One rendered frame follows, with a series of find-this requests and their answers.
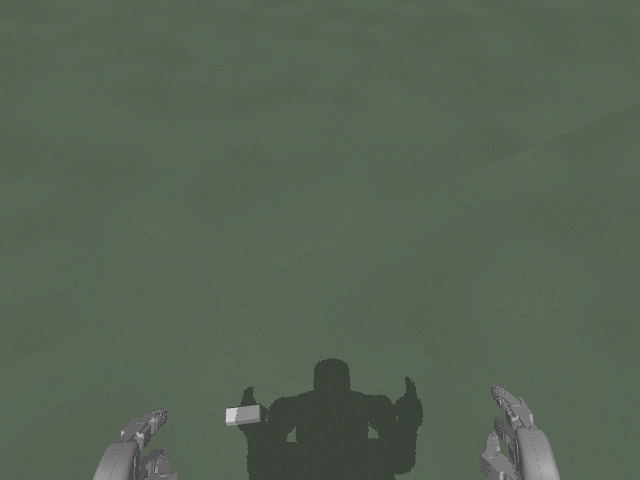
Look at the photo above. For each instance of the right robot hand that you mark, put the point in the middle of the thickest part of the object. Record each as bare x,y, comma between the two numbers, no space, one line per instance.
529,447

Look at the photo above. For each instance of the small box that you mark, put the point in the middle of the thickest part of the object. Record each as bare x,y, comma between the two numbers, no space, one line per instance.
243,415

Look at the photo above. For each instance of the left robot hand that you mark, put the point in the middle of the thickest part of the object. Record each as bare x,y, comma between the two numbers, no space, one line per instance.
121,460

